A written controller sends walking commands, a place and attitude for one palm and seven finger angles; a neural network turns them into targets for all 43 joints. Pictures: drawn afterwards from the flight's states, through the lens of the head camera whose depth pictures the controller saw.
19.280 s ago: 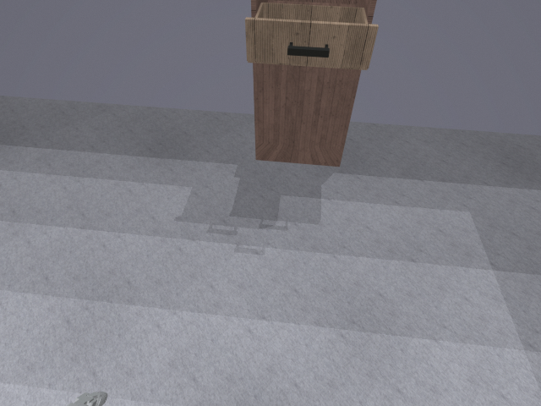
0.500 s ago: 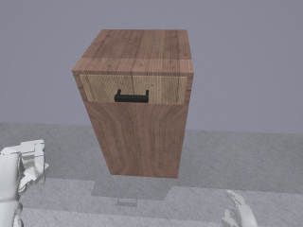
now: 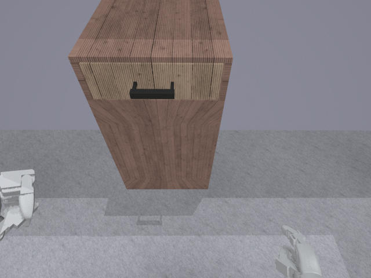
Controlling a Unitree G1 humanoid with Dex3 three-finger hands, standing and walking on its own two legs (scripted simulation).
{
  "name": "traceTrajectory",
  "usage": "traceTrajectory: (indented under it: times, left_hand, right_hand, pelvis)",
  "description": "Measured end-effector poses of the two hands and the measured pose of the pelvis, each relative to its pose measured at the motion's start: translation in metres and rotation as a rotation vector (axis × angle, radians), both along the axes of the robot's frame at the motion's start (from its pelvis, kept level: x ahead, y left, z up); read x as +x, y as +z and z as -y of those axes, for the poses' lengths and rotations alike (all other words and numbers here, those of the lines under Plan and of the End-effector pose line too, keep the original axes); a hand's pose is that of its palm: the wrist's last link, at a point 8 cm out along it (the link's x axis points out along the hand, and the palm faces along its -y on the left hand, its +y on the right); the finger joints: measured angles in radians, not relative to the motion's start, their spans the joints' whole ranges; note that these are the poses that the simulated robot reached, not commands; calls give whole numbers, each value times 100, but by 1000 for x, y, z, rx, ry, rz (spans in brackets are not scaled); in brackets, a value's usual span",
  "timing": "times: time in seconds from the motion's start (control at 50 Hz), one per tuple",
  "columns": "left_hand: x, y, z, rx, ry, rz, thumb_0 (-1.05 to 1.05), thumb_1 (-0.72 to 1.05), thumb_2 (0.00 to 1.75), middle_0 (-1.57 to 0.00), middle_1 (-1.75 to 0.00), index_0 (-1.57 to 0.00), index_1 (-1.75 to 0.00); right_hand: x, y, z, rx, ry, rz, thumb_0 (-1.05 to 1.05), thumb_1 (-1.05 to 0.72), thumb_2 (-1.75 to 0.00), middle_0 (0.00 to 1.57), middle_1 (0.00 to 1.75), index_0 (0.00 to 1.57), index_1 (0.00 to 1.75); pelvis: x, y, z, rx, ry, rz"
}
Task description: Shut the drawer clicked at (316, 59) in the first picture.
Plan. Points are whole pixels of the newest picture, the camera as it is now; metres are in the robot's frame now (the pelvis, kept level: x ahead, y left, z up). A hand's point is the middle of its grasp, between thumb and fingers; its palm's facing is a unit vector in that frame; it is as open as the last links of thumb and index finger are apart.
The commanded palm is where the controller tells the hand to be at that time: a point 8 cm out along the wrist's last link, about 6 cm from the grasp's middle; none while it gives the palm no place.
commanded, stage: step back with the hand held close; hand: left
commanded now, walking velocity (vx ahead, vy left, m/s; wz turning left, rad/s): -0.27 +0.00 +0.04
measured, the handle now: (153, 89) +0.64 +0.15 +0.01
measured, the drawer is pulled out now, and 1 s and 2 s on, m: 0.00 0.00 0.00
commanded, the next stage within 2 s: stop stepping back and stand still in 1.54 s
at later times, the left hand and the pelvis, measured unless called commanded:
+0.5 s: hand out of the picture +0.13 +0.25 +0.16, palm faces +0.35 -0.80 -0.49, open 3.3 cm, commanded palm +0.06 +0.29 +0.18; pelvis -0.06 +0.01 -0.01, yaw +2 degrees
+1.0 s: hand out of the picture +0.06 +0.26 +0.17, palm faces +0.30 -0.84 -0.45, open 3.3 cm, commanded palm -0.01 +0.29 +0.18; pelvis -0.14 +0.01 +0.00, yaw +0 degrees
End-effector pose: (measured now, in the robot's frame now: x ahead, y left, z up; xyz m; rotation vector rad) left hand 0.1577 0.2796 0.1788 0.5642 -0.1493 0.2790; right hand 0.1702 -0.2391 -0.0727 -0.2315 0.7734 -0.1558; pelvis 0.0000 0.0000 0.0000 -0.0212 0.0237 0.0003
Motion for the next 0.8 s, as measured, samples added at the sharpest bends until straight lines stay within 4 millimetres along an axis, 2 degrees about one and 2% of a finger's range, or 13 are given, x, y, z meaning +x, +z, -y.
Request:
traceTrajectory:
  times: [0.24,0.4,0.46,0.56,0.68,0.8]
  left_hand:
    - [-35,-7,-10,-19,8,65,1,89,90,-140,-160,-141,-160]
    - [-52,2,-21,39,19,115,1,89,90,-140,-160,-141,-160]
    - [-58,4,-19,34,12,118,1,89,90,-140,-160,-141,-160]
    - [-68,0,-3,6,-38,91,1,89,90,-140,-160,-141,-160]
    - [-93,5,11,8,-105,79,1,89,90,-140,-160,-141,-160]
    - [-113,3,-9,-12,-46,142,1,89,90,-140,-160,-141,-160]
  right_hand:
    - [-32,1,-12,-33,25,16,1,-91,-90,20,30,20,30]
    - [-44,-1,-18,-50,59,7,1,-91,-90,20,30,20,30]
    - [-44,-1,-20,-42,82,11,1,-90,-90,20,30,20,30]
    - [-48,-2,-20,-16,103,30,1,-90,-90,20,30,20,30]
    - [-73,2,-13,10,63,39,1,-91,-90,20,30,20,30]
    - [-107,3,-2,-50,2,-2,1,-91,-90,20,30,20,30]
  pelvis:
    - [-29,-6,-9,-32,16,2]
    - [-41,-7,-10,-34,53,-17]
    - [-49,-6,-8,-29,40,-35]
    - [-73,-5,-1,-27,15,-54]
    - [-95,-4,5,-50,29,-36]
    - [-97,-6,-3,-59,37,-17]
